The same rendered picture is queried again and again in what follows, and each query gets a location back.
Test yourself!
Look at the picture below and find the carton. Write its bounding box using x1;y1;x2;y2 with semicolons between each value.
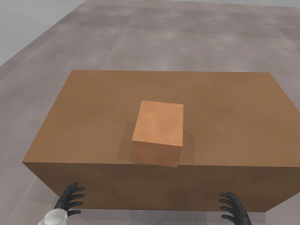
132;100;184;168

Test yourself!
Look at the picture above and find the left robot forearm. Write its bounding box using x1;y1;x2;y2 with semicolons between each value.
38;208;68;225

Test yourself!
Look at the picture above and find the left robot hand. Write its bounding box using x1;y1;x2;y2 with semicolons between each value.
54;182;85;217

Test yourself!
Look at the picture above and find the pedestal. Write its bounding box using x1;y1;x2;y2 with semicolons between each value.
22;69;300;213

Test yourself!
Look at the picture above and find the right robot hand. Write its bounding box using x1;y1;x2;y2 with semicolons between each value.
219;191;252;225

